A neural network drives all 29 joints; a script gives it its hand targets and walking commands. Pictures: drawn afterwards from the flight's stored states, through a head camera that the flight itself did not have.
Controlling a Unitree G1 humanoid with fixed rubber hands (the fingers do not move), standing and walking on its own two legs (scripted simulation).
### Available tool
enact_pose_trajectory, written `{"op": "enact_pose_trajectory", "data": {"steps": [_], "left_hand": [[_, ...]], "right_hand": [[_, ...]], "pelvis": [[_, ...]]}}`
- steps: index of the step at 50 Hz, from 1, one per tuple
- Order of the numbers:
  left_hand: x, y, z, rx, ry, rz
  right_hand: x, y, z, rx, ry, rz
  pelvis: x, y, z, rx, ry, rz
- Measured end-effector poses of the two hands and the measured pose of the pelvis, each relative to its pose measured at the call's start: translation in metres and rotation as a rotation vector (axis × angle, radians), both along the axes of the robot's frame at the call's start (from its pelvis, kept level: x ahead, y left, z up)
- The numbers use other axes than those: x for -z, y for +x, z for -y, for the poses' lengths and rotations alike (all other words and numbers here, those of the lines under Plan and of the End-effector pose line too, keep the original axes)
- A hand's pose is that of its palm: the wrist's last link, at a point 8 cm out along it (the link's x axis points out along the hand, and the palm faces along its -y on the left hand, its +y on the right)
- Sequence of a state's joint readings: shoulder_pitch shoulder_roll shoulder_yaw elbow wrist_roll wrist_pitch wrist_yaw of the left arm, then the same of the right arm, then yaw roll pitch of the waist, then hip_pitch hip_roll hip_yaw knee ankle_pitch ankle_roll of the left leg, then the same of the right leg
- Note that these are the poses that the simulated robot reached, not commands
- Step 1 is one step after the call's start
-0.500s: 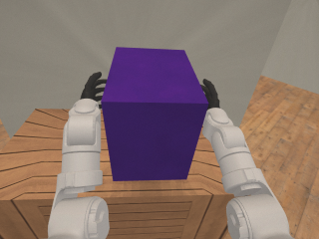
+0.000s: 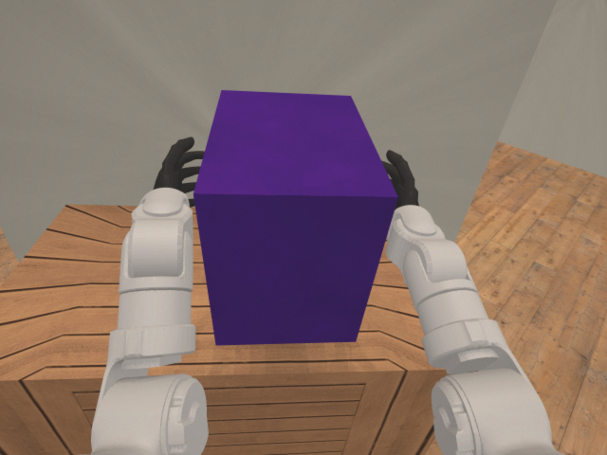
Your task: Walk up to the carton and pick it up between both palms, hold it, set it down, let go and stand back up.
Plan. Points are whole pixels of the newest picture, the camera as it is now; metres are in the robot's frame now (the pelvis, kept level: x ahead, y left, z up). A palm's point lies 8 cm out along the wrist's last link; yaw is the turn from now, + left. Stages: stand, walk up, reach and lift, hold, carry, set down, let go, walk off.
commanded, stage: hold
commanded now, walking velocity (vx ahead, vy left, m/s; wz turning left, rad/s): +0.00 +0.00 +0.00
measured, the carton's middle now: (287, 213) +0.42 +0.00 +0.17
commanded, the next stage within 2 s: set down in 0.22 s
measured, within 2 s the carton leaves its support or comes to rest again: neither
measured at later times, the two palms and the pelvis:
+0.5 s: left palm (167, 193) +0.37 +0.15 +0.23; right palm (395, 209) +0.37 -0.14 +0.22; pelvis +0.00 +0.00 +0.00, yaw +0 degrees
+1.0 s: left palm (183, 227) +0.39 +0.14 +0.16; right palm (387, 246) +0.37 -0.15 +0.15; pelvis +0.01 +0.00 +0.00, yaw +1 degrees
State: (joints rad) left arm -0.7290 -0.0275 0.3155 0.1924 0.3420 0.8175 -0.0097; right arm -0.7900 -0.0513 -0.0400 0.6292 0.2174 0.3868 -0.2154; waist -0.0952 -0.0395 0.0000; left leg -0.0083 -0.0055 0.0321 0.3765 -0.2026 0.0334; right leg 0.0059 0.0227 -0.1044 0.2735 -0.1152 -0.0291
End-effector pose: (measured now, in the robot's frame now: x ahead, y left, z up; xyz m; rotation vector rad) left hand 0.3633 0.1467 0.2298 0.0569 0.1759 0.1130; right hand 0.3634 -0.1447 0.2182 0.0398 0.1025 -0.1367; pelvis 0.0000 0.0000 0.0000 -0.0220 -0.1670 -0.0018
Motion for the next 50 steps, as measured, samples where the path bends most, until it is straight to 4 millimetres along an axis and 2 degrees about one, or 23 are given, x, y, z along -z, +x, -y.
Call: {"op": "enact_pose_trajectory", "data": {"steps": [20, 28, 32, 41, 46, 50], "left_hand": [[-0.006, 0.000, -0.001, -0.006, -0.013, 0.035], [-0.001, 0.005, -0.008, -0.001, 0.013, 0.079], [0.008, 0.007, -0.011, 0.002, 0.025, 0.086], [0.049, 0.014, -0.008, 0.022, 0.016, 0.041], [0.064, 0.020, -0.003, 0.041, 0.008, 0.024], [0.066, 0.027, 0.002, 0.059, 0.014, 0.024]], "right_hand": [[-0.004, 0.001, -0.001, -0.001, 0.009, 0.035], [0.008, 0.007, -0.009, 0.000, -0.006, 0.083], [0.022, 0.009, -0.012, 0.000, -0.020, 0.092], [0.061, 0.009, -0.009, 0.019, -0.036, 0.058], [0.071, 0.010, -0.003, 0.039, -0.044, 0.044], [0.072, 0.011, 0.001, 0.056, -0.043, 0.046]], "pelvis": [[0.000, 0.004, 0.002, -0.004, 0.006, 0.027], [-0.001, 0.004, 0.004, -0.015, 0.009, 0.039], [-0.001, 0.005, 0.004, -0.024, 0.008, 0.045], [-0.001, 0.009, 0.006, -0.037, 0.004, 0.028], [-0.001, 0.011, 0.005, -0.035, 0.001, 0.011], [-0.001, 0.012, 0.002, -0.025, -0.001, -0.008]]}}
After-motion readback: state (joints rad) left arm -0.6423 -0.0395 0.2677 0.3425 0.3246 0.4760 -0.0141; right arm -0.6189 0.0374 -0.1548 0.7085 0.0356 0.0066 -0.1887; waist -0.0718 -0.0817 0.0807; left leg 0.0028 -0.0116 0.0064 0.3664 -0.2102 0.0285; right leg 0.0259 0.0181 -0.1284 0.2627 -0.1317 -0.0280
